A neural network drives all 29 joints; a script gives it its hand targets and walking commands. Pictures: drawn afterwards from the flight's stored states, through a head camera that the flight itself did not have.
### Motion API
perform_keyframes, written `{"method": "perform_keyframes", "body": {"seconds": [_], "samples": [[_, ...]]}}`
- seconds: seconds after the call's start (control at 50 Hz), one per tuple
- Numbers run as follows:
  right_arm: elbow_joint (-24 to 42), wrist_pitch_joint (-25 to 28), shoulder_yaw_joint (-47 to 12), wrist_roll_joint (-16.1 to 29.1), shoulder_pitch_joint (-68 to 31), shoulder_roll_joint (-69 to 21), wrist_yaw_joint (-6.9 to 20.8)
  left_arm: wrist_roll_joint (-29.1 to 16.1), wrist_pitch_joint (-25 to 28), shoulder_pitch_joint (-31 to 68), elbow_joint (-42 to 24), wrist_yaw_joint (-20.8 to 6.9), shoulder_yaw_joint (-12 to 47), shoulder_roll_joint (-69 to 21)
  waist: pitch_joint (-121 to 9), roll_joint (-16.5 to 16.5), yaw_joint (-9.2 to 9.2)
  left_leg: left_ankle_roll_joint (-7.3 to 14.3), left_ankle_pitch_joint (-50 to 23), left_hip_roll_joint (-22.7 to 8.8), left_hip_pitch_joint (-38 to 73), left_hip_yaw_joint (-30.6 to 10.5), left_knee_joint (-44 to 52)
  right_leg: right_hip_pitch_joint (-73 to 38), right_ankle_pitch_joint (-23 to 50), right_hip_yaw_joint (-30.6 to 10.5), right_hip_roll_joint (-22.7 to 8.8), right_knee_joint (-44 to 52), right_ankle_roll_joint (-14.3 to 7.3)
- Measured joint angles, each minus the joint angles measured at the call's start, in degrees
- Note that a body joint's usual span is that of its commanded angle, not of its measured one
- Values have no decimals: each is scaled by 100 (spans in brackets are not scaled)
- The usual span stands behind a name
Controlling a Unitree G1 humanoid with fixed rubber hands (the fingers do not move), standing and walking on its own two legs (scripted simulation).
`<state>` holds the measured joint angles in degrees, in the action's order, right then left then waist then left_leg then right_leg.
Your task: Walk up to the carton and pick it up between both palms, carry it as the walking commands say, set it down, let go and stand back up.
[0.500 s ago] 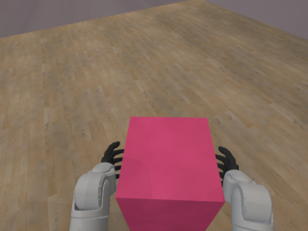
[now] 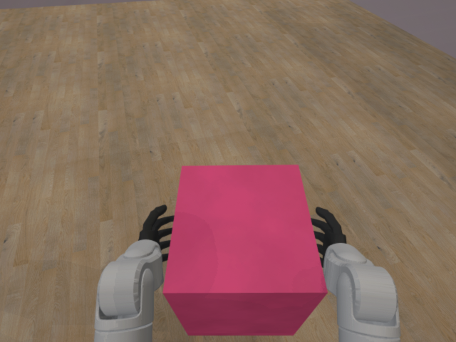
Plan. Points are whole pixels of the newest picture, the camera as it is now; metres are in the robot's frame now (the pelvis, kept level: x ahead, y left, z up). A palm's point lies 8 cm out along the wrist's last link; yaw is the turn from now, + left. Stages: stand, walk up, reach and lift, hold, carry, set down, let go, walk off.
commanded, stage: carry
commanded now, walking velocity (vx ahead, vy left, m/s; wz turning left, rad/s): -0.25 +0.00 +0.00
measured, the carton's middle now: (240, 254) +0.29 +0.02 +0.00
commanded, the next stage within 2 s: none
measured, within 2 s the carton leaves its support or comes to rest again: neither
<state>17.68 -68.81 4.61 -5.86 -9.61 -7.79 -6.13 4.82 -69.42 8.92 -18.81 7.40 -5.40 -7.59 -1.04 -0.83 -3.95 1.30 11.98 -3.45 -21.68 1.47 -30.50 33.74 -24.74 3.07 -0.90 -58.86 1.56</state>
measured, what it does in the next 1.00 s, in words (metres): walks backwards: right foot, then left foot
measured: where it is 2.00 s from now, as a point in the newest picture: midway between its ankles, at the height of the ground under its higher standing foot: outside the picture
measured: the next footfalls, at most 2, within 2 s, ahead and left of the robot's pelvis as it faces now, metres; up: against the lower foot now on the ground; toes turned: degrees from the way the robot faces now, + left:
right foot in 0.20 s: -0.10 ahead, -0.15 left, +0.00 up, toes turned -6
left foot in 0.58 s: -0.22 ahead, +0.12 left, +0.00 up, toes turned +3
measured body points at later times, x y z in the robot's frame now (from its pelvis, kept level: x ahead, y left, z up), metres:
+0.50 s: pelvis -0.20 -0.01 +0.00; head -0.17 -0.03 +0.45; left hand +0.11 +0.09 +0.07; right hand +0.07 -0.20 +0.07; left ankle -0.21 +0.13 -0.70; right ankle -0.14 -0.14 -0.74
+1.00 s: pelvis -0.36 +0.01 -0.01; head -0.37 +0.00 +0.44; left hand -0.08 +0.14 +0.07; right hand -0.09 -0.15 +0.06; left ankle -0.27 +0.12 -0.74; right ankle -0.35 -0.12 -0.74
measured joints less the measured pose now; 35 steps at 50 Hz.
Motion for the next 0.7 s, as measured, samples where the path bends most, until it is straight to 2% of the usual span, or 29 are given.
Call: {"method": "perform_keyframes", "body": {"seconds": [0.06, 0.14, 0.2, 0.22, 0.24, 0.28, 0.34, 0.38, 0.44, 0.5, 0.56, 0.58, 0.6, 0.62, 0.66, 0.7], "samples": [[52, 18, 91, -48, -149, -22, 49, -21, 43, 151, -20, 27, -35, -21, -39, -6, -32, -2, -206, -48, -272, 5, -20, -439, -313, -45, 83, 307, 32], [36, 46, 105, -111, -185, -28, 89, -4, 62, 236, 32, 16, -70, -35, -186, -96, 74, -28, -575, -99, -610, 36, 102, -1111, -585, -46, 154, 1227, -35], [14, 45, 89, -136, -125, -17, 105, 35, 13, 279, 95, -5, -73, -44, -236, -129, 163, -106, -862, -117, -793, 108, 195, -1821, -111, 100, 119, 2602, -75], [23, 48, 111, -145, -110, -11, 109, 49, 32, 291, 142, -19, -46, -49, -196, -187, 190, -149, -879, -152, -860, 113, 141, -1872, 437, 112, 139, 2888, -77], [18, 54, 146, -138, -45, 1, 114, 68, 65, 269, 230, -32, 17, -50, -139, -239, 253, -205, -551, -151, -905, 66, 13, -1833, 723, 127, 156, 2868, -107], [16, 1, 157, -78, 174, 24, 83, 107, 73, 108, 374, -70, 173, -22, -130, -75, 372, -274, 558, 66, -1099, 51, -933, -1714, 783, 48, -13, 2729, -180], [75, -117, 176, 38, 272, 36, 12, 131, 28, -71, 319, -74, 305, -1, -94, 88, 564, -319, 937, 301, -1270, -1, -2502, -1625, 959, -107, -220, 2889, -192], [158, -111, 212, 101, 216, 32, -24, 152, 18, -8, 228, -72, 307, -9, -57, 115, 675, -387, 1025, 323, -1156, 12, -2796, -1498, 1150, -159, -293, 2963, -178], [286, -58, 241, 133, 69, 16, -55, 188, 48, 145, 83, -100, 243, -30, -38, 152, 769, -445, 1295, 324, -750, 58, -2359, -1235, 1388, -188, -380, 2986, -150], [334, -38, 259, 107, -70, -3, -63, 215, 108, 231, 28, -142, 184, -43, -65, 219, 742, -457, 1285, 379, -271, 107, -1593, -951, 1636, -216, -442, 3022, -106], [219, -15, 288, 112, -190, -23, -50, 260, 95, 270, 19, -152, 129, -49, -80, 259, 682, -485, 887, 389, 300, 208, -525, -691, 1888, -192, -449, 3038, -37], [206, -23, 300, 109, -221, -29, -45, 266, 93, 272, 13, -154, 126, -48, -100, 219, 660, -464, 718, 343, 490, 210, -147, -575, 1948, -149, -421, 2986, -8], [146, 15, 284, 107, -228, -32, -35, 273, 108, 272, 29, -154, 100, -45, -93, 295, 637, -337, 767, 392, 527, 219, 52, -449, 1970, -150, -470, 2888, 5], [44, 59, 225, 93, -196, -31, -27, 266, 105, 229, 58, -155, 58, -38, -43, 429, 579, -204, 681, 476, 481, 238, 43, -382, 1766, -181, -533, 2752, -37], [-87, 42, 88, 77, -64, -9, -16, 207, 49, 2, 46, -128, 60, -6, -17, 303, 457, -23, 463, 363, 325, 142, -63, -242, 825, -33, -395, 2049, -92], [-78, 17, -16, 100, 85, 11, -12, 126, -40, -159, -59, -58, 83, 13, 11, 136, 295, -4, 274, 197, 263, 51, 1, -177, 396, 73, -220, 1278, -129]]}}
